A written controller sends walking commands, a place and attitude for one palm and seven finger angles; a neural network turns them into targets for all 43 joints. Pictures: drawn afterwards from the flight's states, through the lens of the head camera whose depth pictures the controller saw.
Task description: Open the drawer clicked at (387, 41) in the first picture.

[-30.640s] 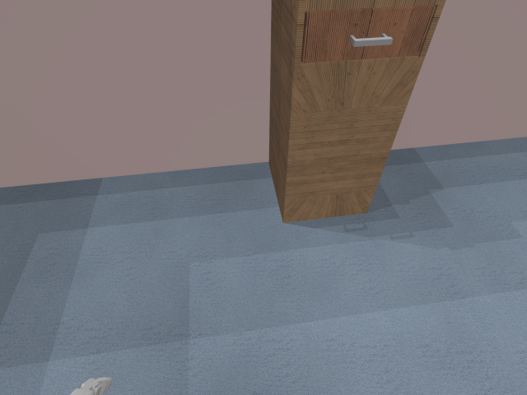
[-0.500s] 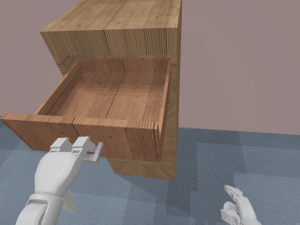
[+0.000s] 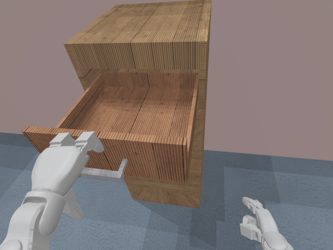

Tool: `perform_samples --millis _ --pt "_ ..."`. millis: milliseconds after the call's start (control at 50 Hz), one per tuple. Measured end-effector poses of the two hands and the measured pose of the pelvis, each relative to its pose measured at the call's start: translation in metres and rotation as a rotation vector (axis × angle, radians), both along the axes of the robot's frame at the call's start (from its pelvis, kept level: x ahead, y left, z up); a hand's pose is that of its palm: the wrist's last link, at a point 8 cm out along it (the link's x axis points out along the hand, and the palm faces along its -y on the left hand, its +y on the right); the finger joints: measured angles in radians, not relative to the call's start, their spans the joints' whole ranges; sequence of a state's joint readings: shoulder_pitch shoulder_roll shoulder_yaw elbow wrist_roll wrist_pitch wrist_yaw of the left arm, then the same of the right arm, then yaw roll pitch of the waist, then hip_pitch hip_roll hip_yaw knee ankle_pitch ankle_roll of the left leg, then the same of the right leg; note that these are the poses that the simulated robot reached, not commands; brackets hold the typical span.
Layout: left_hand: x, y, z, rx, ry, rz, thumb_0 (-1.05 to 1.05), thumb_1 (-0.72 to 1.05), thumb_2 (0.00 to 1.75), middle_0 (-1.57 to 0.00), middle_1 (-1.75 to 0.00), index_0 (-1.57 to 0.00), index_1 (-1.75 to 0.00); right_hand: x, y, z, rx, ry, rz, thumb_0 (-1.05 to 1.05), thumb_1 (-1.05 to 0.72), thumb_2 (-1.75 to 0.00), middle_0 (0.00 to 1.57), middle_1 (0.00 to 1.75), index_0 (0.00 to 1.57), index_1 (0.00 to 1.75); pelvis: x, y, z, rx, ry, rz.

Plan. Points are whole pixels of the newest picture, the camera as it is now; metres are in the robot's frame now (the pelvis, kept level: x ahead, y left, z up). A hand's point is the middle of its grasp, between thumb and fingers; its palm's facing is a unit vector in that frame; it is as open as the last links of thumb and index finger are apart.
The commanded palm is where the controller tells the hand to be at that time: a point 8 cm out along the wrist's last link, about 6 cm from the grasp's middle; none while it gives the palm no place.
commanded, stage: lift the hand off the handle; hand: left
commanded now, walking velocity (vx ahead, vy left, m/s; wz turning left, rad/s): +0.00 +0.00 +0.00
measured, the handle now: (101, 167) +0.25 +0.21 +0.10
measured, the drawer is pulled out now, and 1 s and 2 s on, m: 0.29 0.29 0.29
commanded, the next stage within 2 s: draw the hand back to the body in 0.82 s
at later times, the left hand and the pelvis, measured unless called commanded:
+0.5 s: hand (72, 147) +0.22 +0.22 +0.21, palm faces +0.21 -0.05 -0.98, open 13.9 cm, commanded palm +0.17 +0.22 +0.27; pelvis -0.02 -0.01 +0.00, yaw +0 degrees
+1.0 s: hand (79, 139) +0.23 +0.20 +0.22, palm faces +0.20 -0.04 -0.98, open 13.9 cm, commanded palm +0.17 +0.21 +0.30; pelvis -0.02 -0.02 -0.01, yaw +0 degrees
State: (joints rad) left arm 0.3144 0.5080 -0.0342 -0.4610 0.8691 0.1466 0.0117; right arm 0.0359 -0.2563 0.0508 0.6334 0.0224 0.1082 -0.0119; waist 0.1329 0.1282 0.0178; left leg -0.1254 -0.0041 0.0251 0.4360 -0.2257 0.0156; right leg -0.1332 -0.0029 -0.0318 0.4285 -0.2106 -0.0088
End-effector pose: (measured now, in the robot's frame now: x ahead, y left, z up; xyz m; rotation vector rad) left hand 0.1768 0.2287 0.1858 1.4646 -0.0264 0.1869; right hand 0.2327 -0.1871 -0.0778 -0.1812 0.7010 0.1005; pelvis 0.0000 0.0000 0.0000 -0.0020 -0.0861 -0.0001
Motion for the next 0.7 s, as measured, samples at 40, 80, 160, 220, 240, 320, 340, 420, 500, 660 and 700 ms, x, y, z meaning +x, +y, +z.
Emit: perform_samples --millis 40,80,160,220,240,320,340,420,500,660,700 --pt "0.001 0.000 0.002 0.001 0.012 0.001 0.00 -0.49 0.30 -0.33 -1.20 -0.39 -1.24 -0.002 0.000 -0.001 -0.003 0.004 0.001 0.01 -0.91 -0.90 0.20 0.30 0.20 0.30 -0.002 0.000 0.000 0.001 -0.004 0.004" --pt "0.002 0.001 0.004 0.006 0.023 -0.004 0.00 -0.49 0.30 -0.33 -1.20 -0.40 -1.25 -0.004 -0.001 -0.002 -0.004 0.007 0.001 0.01 -0.91 -0.90 0.20 0.30 0.20 0.30 -0.004 0.000 0.001 0.001 -0.006 0.005" --pt "0.002 -0.002 0.014 0.018 0.013 -0.029 0.00 -0.49 0.30 -0.34 -1.21 -0.39 -1.24 -0.008 -0.001 -0.002 0.002 0.000 0.004 0.01 -0.91 -0.90 0.20 0.30 0.20 0.30 -0.006 -0.001 0.001 0.001 -0.008 0.006" --pt "0.000 -0.006 0.027 0.026 -0.028 -0.060 0.00 -0.49 0.30 -0.35 -1.21 -0.37 -1.23 -0.010 0.000 -0.002 0.009 -0.013 0.006 0.01 -0.91 -0.90 0.20 0.30 0.20 0.30 -0.007 -0.002 0.001 0.001 -0.011 0.006" --pt "0.000 -0.007 0.031 0.033 -0.040 -0.066 0.00 -0.49 0.30 -0.35 -1.22 -0.36 -1.23 -0.010 0.000 -0.002 0.011 -0.014 0.006 0.01 -0.91 -0.90 0.20 0.30 0.20 0.30 -0.008 -0.002 0.001 0.001 -0.013 0.007" --pt "0.005 -0.002 0.045 0.060 -0.067 -0.050 0.00 -0.50 0.30 -0.35 -1.21 -0.34 -1.21 -0.012 -0.001 -0.003 0.024 -0.012 0.009 0.01 -0.91 -0.90 0.20 0.30 0.20 0.30 -0.011 -0.004 0.000 0.004 -0.014 0.007" --pt "0.007 -0.001 0.049 0.059 -0.071 -0.042 0.00 -0.50 0.30 -0.34 -1.21 -0.34 -1.21 -0.013 -0.001 -0.004 0.028 -0.011 0.010 0.01 -0.91 -0.90 0.20 0.30 0.20 0.30 -0.012 -0.005 0.000 0.005 -0.014 0.008" --pt "0.012 -0.002 0.060 0.048 -0.076 -0.035 0.00 -0.50 0.30 -0.33 -1.21 -0.32 -1.20 -0.014 -0.003 -0.004 0.041 -0.019 0.010 0.01 -0.91 -0.90 0.20 0.30 0.20 0.30 -0.015 -0.006 0.000 0.007 -0.010 0.007" --pt "0.013 -0.011 0.069 0.059 -0.071 -0.068 0.00 -0.50 0.30 -0.33 -1.20 -0.32 -1.20 -0.013 -0.006 -0.003 0.051 -0.032 0.004 0.01 -0.91 -0.90 0.20 0.30 0.20 0.30 -0.016 -0.007 -0.001 0.009 -0.005 0.003" --pt "0.010 -0.015 0.089 0.090 -0.103 -0.084 0.00 -0.50 0.30 -0.32 -1.20 -0.32 -1.20 -0.013 -0.013 -0.003 0.052 -0.045 0.009 0.01 -0.91 -0.90 0.20 0.30 0.20 0.30 -0.018 -0.011 -0.003 0.011 -0.003 0.007" --pt "0.009 -0.013 0.095 0.088 -0.119 -0.074 0.00 -0.50 0.30 -0.32 -1.20 -0.32 -1.20 -0.012 -0.014 -0.004 0.052 -0.048 0.012 0.01 -0.91 -0.90 0.20 0.30 0.20 0.30 -0.019 -0.012 -0.003 0.011 -0.002 0.009"
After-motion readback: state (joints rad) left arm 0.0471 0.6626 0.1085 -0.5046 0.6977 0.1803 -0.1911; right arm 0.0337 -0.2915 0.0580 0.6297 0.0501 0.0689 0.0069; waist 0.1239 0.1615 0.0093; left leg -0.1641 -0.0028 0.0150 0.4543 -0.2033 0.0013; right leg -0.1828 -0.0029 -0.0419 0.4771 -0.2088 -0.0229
